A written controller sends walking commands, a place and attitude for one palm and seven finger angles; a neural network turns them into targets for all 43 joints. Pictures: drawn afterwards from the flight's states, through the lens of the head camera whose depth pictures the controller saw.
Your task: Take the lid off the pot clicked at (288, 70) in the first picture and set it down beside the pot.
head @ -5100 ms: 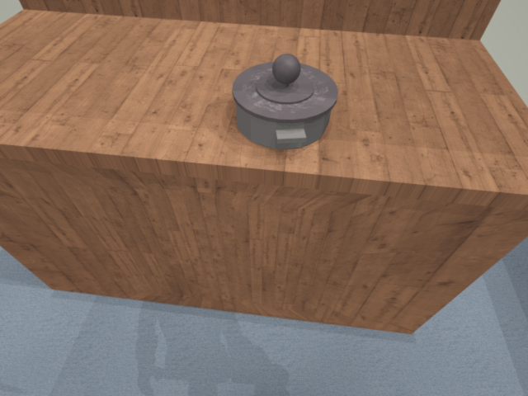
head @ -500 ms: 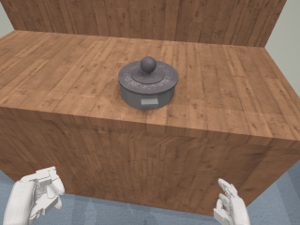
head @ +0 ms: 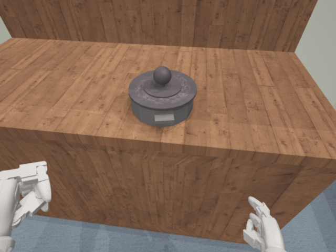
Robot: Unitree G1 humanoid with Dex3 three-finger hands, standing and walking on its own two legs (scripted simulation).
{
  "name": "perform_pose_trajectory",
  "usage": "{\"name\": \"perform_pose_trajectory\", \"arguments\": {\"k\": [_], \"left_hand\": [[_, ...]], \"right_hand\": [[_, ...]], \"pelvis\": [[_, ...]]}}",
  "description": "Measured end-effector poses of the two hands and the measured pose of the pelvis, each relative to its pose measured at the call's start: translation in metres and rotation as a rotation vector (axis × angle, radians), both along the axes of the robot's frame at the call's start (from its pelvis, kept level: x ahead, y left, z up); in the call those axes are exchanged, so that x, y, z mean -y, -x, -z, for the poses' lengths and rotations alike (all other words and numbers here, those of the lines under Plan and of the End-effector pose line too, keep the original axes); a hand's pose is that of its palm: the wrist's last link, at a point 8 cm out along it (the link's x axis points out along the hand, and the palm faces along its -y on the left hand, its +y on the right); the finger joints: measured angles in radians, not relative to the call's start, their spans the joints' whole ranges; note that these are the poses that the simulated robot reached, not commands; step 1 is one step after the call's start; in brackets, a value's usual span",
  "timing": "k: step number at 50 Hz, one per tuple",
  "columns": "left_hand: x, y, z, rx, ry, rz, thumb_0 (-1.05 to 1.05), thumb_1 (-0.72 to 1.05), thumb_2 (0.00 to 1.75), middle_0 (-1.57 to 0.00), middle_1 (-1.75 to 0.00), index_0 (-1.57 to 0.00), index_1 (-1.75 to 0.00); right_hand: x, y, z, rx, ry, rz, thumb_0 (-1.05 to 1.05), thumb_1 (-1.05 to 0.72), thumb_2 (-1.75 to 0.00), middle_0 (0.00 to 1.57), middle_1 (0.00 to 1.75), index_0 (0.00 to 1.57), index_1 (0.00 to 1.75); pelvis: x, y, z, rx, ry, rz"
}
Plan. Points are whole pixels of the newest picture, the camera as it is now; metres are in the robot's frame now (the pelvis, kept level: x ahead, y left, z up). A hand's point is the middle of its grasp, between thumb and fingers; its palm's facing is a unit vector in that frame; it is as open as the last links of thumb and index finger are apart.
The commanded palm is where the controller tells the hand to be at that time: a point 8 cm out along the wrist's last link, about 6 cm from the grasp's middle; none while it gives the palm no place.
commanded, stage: raise the hand higher, near the body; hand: left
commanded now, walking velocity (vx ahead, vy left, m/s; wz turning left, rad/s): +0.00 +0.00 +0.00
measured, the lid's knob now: (162, 75) +0.53 +0.10 +0.17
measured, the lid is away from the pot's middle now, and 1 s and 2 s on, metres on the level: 0.00 0.00 0.00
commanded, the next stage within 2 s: reach forward and open the fingers in 0.34 s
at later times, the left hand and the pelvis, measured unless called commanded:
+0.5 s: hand (43, 158) +0.19 +0.23 +0.22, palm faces +0.46 -0.69 -0.55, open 3.1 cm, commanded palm +0.13 +0.26 +0.23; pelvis +0.00 +0.00 +0.00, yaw +0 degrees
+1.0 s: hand (38, 144) +0.21 +0.26 +0.21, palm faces +0.15 -0.03 -0.99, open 4.3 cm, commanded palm +0.18 +0.26 +0.27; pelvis -0.04 +0.00 +0.00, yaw +2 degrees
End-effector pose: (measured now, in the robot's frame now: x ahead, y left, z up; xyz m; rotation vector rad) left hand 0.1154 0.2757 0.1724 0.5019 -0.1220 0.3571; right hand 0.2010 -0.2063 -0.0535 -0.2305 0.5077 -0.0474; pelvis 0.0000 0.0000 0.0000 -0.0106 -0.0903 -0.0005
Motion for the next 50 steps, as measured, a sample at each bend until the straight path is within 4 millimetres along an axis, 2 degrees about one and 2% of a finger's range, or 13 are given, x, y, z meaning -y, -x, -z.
{"name": "perform_pose_trajectory", "arguments": {"k": [8, 23, 30, 34, 39, 43, 50], "left_hand": [[0.002, -0.009, -0.02, 0.094, -0.026, 0.019, 0.01, 0.89, 0.9, -1.31, -1.5, -1.31, -1.5], [0.007, -0.024, -0.059, 0.27, -0.094, 0.063, 0.01, 0.89, 0.9, -1.31, -1.5, -1.31, -1.5], [0.018, -0.032, -0.077, 0.086, -0.641, -0.073, 0.01, 0.83, 0.94, -1.3, -1.43, -1.3, -1.43], [0.016, -0.035, -0.084, -0.013, -0.841, -0.127, 0.01, 0.76, 1.0, -1.29, -1.34, -1.29, -1.33], [0.008, -0.043, -0.084, -0.133, -0.917, -0.141, 0.0, 0.63, 1.09, -1.26, -1.19, -1.26, -1.18], [0.011, -0.052, -0.084, -0.193, -0.923, -0.1, 0.0, 0.51, 1.17, -1.23, -1.05, -1.23, -1.05], [0.015, -0.071, -0.09, -0.281, -0.996, -0.008, 0.0, 0.27, 1.31, -1.17, -0.81, -1.17, -0.8]], "right_hand": [[-0.004, -0.002, 0.0, -0.01, -0.005, -0.022, 0.02, -0.9, -0.9, 0.2, 0.3, 0.21, 0.3], [-0.001, 0.014, 0.014, -0.085, -0.012, -0.014, 0.02, -0.9, -0.9, 0.2, 0.3, 0.21, 0.3], [0.003, 0.007, 0.027, -0.183, -0.011, -0.066, 0.02, -0.9, -0.9, 0.2, 0.3, 0.21, 0.3], [0.001, -0.005, 0.031, -0.2, -0.037, -0.073, 0.02, -0.9, -0.9, 0.2, 0.3, 0.21, 0.3], [-0.008, -0.018, 0.027, -0.171, -0.067, -0.096, 0.02, -0.91, -0.9, 0.2, 0.3, 0.2, 0.3], [-0.017, -0.024, 0.019, -0.129, -0.08, -0.121, 0.02, -0.91, -0.9, 0.2, 0.3, 0.2, 0.3], [-0.026, -0.017, 0.01, -0.097, -0.089, -0.146, 0.01, -0.91, -0.9, 0.2, 0.3, 0.2, 0.3]], "pelvis": [[0.002, -0.001, -0.001, 0.004, 0.001, 0.002], [0.001, 0.0, -0.002, 0.007, 0.0, 0.008], [-0.001, 0.009, 0.005, -0.041, -0.008, -0.005], [-0.002, 0.015, 0.007, -0.049, -0.01, -0.015], [-0.001, 0.022, 0.007, -0.04, -0.012, -0.031], [0.001, 0.027, 0.006, -0.025, -0.011, -0.04], [0.004, 0.036, 0.004, -0.013, -0.007, -0.04]]}}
